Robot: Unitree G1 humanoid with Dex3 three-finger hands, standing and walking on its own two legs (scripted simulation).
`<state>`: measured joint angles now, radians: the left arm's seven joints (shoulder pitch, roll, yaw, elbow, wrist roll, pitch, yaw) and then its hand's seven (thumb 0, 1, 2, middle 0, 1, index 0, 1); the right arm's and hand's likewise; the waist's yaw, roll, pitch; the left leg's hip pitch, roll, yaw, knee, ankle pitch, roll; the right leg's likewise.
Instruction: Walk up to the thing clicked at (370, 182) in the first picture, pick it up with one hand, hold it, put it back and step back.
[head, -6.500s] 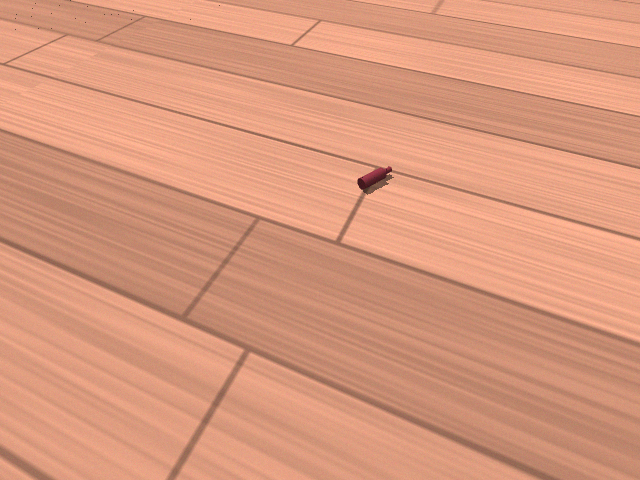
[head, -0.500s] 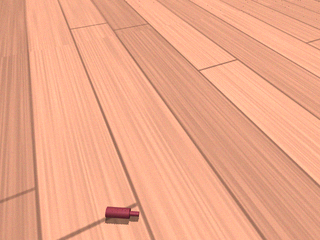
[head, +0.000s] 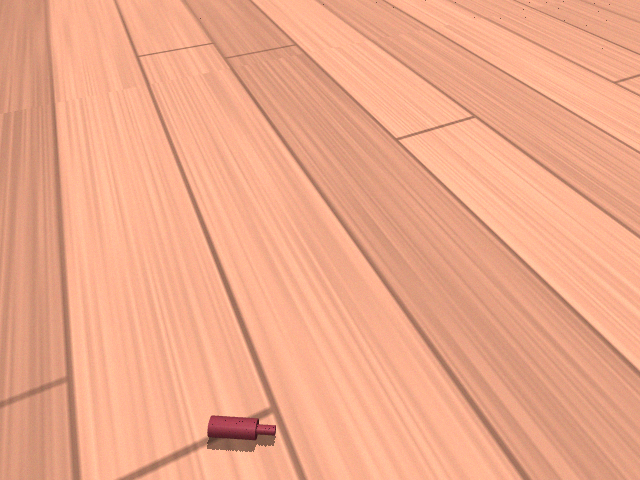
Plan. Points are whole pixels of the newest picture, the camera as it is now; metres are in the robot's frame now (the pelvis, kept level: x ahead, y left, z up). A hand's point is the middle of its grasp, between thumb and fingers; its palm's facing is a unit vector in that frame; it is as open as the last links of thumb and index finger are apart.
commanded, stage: stand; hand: left
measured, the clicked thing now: (242, 428) +0.40 +0.23 -0.75
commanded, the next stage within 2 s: none
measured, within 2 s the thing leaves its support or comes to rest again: neither
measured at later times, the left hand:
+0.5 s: hand out of the picture +0.07 +0.25 -0.16, palm faces -0.02 -0.94 -0.34, open 7.4 cm
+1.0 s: hand out of the picture +0.06 +0.25 -0.16, palm faces -0.03 -0.94 -0.34, open 7.4 cm
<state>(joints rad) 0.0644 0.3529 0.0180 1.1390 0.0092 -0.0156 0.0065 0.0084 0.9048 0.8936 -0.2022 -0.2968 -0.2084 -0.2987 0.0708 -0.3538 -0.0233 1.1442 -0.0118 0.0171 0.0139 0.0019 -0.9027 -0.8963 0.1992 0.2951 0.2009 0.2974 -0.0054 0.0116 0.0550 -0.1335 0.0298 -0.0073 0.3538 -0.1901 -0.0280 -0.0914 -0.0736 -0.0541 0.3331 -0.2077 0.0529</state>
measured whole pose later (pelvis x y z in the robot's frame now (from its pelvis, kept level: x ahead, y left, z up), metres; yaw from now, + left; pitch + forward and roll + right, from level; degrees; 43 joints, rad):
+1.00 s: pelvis -0.01 -0.01 +0.00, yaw -1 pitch -2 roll +0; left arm 0.11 0.36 0.01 1.13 0.01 0.00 -0.01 0.01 0.91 0.89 -0.20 -0.30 -0.21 -0.30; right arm 0.10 -0.35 0.00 1.14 -0.02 0.00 0.01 0.00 -0.90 -0.90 0.20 0.30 0.20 0.30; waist 0.00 0.00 0.06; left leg -0.14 0.05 0.00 0.34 -0.16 -0.04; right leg -0.10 -0.06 -0.05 0.32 -0.18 0.04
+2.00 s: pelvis -0.01 -0.01 +0.00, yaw -1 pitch -2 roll +0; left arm 0.12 0.36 0.01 1.12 0.01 0.00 -0.01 0.01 0.91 0.89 -0.20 -0.30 -0.21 -0.30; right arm 0.11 -0.35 0.00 1.13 -0.02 0.00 0.01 0.00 -0.90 -0.90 0.20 0.30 0.20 0.30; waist 0.00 0.00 0.06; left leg -0.14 0.05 0.00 0.34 -0.18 -0.04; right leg -0.10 -0.06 -0.05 0.32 -0.19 0.04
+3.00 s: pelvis -0.01 -0.01 +0.00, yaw -1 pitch -2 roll +0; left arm 0.13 0.36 0.01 1.11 0.01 0.00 -0.01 0.01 0.91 0.89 -0.20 -0.30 -0.21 -0.30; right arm 0.12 -0.35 0.00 1.13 -0.02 0.00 0.01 0.00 -0.90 -0.90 0.20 0.30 0.20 0.30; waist 0.00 0.00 0.06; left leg -0.13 0.05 0.00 0.35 -0.18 -0.04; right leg -0.09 -0.05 -0.05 0.32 -0.19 0.04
